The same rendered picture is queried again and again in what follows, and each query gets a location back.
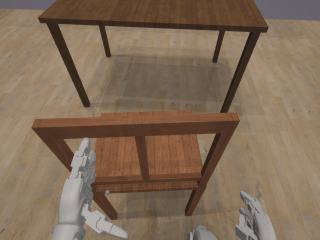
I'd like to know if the left robot forearm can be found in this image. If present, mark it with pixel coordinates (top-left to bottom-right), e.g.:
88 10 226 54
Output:
51 223 86 240

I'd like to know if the robot right thigh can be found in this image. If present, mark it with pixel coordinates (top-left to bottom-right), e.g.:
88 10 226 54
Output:
188 229 218 240

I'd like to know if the robot right shin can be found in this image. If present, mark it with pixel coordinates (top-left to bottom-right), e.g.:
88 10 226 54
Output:
196 226 206 230

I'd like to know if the chair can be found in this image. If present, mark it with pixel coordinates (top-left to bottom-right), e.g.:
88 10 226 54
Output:
31 110 240 220

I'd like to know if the robot right hand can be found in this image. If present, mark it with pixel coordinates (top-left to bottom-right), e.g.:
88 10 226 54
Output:
235 191 277 240

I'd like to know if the table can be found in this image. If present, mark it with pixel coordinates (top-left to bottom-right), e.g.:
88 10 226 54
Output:
38 0 269 113

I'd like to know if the robot left hand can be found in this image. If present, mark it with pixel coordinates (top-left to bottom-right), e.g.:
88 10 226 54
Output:
58 137 129 240

